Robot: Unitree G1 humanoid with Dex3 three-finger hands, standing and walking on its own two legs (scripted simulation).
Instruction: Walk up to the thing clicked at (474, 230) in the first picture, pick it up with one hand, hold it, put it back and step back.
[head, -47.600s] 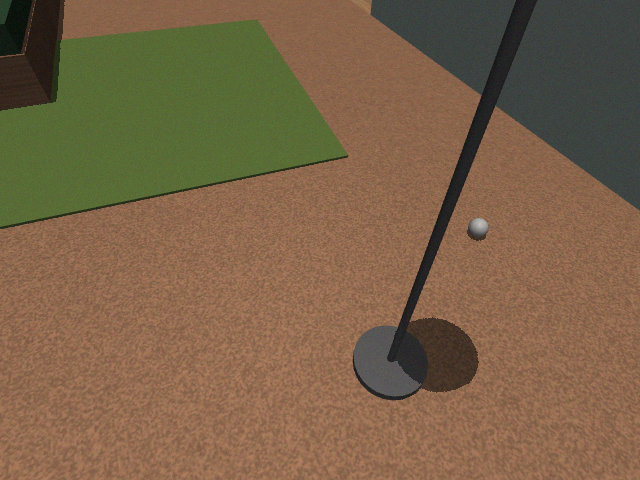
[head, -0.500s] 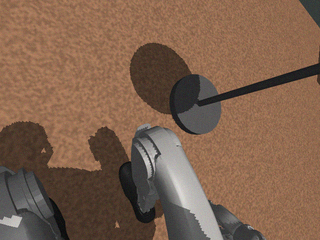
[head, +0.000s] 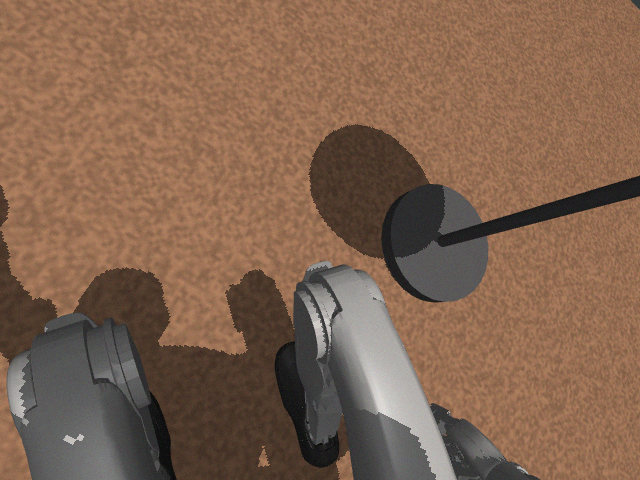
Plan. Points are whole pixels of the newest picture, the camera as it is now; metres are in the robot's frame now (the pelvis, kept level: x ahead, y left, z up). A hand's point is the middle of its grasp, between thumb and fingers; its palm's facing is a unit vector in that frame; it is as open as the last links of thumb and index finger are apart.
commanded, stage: settle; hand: left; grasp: from above
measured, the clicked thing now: out of the picture +0.46 +0.35 -0.20
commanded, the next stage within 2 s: lift in 0.38 s
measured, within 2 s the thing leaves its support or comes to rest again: neither
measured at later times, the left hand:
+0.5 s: hand out of the picture +0.44 +0.35 -0.12, palm faces -0.43 -0.09 -0.90, open 10.2 cm
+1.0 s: hand out of the picture +0.38 +0.35 +0.00, palm faces -0.44 -0.13 -0.89, open 10.2 cm
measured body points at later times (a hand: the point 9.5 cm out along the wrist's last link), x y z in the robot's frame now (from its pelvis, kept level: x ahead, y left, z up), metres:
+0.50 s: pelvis -0.01 +0.00 +0.02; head +0.21 +0.09 +0.40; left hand +0.46 +0.35 -0.07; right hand +0.07 -0.27 -0.07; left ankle +0.07 +0.13 -0.28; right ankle +0.10 -0.12 -0.28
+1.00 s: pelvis -0.02 +0.00 +0.11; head +0.17 +0.07 +0.51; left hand +0.40 +0.36 +0.05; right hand +0.11 -0.26 -0.01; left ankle +0.06 +0.13 -0.28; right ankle +0.10 -0.12 -0.28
